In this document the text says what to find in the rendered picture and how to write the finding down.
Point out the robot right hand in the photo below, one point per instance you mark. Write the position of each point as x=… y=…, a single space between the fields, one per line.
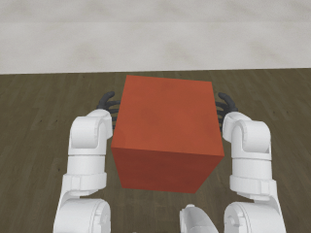
x=228 y=106

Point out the left robot upper arm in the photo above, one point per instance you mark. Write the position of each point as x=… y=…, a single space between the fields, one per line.
x=83 y=215

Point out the right robot upper arm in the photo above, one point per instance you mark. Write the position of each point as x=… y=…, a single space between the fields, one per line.
x=247 y=217

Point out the robot left hand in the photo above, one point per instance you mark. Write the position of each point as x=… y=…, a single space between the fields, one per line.
x=104 y=105

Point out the right robot forearm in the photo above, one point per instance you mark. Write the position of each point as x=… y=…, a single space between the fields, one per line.
x=251 y=160

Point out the right robot thigh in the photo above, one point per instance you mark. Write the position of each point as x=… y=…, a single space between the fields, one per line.
x=195 y=220

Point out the left robot forearm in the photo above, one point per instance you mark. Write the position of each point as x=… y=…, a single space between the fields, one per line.
x=86 y=161

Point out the carton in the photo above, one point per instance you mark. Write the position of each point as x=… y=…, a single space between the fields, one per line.
x=167 y=135

